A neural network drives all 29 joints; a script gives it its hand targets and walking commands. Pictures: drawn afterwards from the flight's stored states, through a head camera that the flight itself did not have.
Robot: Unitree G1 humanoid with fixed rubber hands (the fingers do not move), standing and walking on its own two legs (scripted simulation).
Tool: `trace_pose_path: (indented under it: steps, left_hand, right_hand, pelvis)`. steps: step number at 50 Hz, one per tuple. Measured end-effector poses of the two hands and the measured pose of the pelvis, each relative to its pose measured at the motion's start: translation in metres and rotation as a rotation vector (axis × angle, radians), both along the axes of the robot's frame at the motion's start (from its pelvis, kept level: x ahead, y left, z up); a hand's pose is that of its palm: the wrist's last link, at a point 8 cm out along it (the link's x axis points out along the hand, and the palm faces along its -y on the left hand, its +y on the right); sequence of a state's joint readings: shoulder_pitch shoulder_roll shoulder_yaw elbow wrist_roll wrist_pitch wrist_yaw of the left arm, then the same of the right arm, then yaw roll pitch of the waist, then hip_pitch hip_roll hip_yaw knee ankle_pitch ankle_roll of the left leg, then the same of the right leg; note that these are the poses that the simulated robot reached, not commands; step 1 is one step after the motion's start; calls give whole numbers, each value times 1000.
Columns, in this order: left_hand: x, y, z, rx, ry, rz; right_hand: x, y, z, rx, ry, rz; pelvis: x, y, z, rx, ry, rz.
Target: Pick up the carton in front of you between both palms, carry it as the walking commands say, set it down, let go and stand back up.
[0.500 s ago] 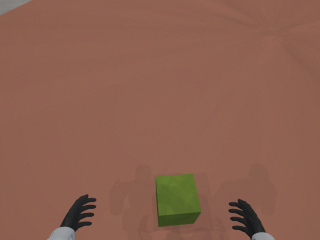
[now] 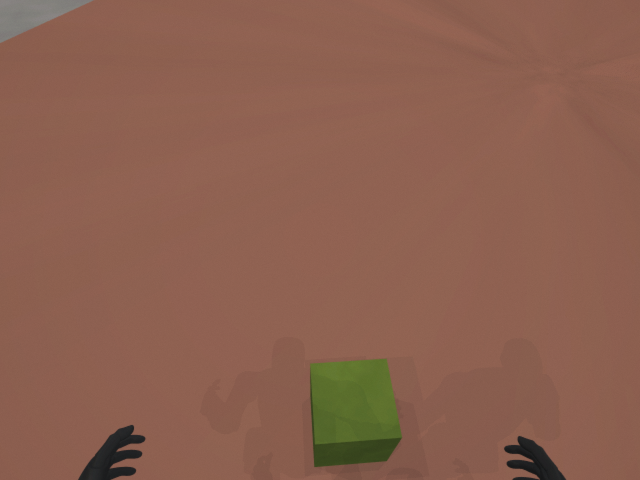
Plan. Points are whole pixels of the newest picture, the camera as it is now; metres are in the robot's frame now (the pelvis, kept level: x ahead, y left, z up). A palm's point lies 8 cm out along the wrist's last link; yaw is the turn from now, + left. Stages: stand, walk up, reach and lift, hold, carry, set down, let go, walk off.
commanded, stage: stand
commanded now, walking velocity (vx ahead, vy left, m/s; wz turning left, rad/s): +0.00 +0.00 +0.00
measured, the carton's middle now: (349, 414) +0.40 -0.08 -0.64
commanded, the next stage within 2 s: none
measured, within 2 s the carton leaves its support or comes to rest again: neither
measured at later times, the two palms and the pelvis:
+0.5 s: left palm out of the picture +0.10 +0.29 -0.09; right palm out of the picture +0.10 -0.30 -0.09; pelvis -0.01 +0.00 +0.01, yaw +0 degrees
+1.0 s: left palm out of the picture +0.07 +0.30 -0.09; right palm out of the picture +0.06 -0.31 -0.09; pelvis -0.03 +0.00 +0.01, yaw +0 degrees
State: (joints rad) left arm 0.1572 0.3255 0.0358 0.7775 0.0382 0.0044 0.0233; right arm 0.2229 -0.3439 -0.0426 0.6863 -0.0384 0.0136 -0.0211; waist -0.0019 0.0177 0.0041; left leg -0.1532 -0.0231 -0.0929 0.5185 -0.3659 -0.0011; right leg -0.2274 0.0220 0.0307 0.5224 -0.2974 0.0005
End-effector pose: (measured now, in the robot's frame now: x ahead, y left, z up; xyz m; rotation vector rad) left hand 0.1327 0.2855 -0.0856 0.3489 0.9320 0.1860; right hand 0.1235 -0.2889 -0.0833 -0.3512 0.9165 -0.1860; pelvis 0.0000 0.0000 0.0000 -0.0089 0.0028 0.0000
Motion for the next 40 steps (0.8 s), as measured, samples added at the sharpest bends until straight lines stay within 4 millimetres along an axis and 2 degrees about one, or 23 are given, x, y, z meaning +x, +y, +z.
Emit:
trace_pose_path:
  steps: [16,40]
  left_hand:
    - [-17,6,-3,2,43,27]
    - [-55,14,-5,10,125,47]
  right_hand:
    - [-11,-5,-2,-7,36,-2]
    - [-48,-15,-7,-12,116,-24]
  pelvis:
    - [-5,-1,3,4,-21,3]
    - [-24,-2,9,9,-44,-3]
